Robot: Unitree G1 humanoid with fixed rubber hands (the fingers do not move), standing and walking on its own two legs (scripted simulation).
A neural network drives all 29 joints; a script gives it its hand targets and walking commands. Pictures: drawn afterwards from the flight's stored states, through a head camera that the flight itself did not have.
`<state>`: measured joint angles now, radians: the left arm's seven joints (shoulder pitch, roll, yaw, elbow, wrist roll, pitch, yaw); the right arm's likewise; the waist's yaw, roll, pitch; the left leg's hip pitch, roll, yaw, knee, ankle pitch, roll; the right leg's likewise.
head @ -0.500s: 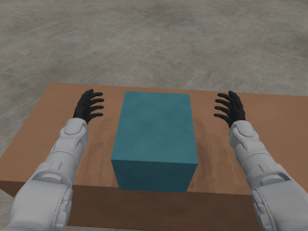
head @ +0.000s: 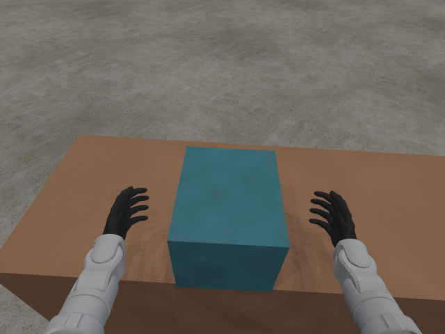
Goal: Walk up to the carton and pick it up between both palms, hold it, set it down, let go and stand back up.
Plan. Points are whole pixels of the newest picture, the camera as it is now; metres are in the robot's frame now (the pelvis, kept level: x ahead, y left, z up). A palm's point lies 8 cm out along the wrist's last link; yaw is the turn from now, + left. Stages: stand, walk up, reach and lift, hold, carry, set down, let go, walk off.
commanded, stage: set down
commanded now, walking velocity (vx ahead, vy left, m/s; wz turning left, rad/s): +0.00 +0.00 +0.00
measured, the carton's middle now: (227, 216) +0.41 -0.02 -0.04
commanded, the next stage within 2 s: let go in 1.84 s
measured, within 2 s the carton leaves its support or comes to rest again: neither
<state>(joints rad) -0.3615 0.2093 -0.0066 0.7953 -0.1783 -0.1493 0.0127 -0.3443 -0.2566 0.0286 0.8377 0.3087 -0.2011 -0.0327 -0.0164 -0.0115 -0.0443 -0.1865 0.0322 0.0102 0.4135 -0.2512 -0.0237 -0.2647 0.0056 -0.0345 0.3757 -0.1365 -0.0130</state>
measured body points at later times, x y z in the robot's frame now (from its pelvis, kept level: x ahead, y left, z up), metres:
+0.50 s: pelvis +0.01 +0.01 +0.00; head +0.00 +0.01 +0.45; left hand +0.26 +0.21 -0.02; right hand +0.24 -0.23 -0.03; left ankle -0.02 +0.13 -0.74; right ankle +0.04 -0.11 -0.74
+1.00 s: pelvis +0.00 +0.00 -0.01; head -0.01 +0.01 +0.44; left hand +0.22 +0.21 -0.06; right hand +0.21 -0.22 -0.06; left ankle -0.02 +0.13 -0.74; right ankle +0.04 -0.11 -0.74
